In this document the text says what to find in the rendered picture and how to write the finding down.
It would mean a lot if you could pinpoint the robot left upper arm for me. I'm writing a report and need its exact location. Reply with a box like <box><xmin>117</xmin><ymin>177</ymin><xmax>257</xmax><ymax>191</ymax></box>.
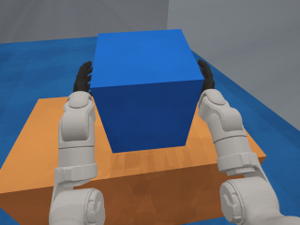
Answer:
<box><xmin>50</xmin><ymin>187</ymin><xmax>106</xmax><ymax>225</ymax></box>

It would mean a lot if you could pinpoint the robot right upper arm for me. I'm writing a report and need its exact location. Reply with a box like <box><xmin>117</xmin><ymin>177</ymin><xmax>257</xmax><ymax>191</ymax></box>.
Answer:
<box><xmin>219</xmin><ymin>176</ymin><xmax>300</xmax><ymax>225</ymax></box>

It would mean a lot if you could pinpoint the left robot hand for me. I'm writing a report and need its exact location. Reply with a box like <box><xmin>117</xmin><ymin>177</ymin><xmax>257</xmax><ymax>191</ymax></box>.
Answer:
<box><xmin>72</xmin><ymin>61</ymin><xmax>93</xmax><ymax>96</ymax></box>

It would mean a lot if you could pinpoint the carton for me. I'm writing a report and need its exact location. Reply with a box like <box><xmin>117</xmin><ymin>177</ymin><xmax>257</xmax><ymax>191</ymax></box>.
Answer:
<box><xmin>90</xmin><ymin>29</ymin><xmax>204</xmax><ymax>154</ymax></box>

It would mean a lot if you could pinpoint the pedestal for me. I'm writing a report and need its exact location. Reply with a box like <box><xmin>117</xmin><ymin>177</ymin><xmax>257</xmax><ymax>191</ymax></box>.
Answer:
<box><xmin>0</xmin><ymin>96</ymin><xmax>267</xmax><ymax>225</ymax></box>

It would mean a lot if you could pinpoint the robot left forearm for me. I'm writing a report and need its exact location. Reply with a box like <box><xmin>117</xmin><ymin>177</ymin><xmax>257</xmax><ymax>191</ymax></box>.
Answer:
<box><xmin>49</xmin><ymin>91</ymin><xmax>98</xmax><ymax>225</ymax></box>

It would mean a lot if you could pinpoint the right robot hand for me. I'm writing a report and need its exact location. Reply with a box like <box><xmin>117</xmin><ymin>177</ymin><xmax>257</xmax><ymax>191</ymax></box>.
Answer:
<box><xmin>198</xmin><ymin>59</ymin><xmax>215</xmax><ymax>101</ymax></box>

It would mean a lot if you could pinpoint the robot right forearm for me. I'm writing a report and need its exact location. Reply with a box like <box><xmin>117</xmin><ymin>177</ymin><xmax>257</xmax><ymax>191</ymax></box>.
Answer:
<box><xmin>198</xmin><ymin>89</ymin><xmax>280</xmax><ymax>211</ymax></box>

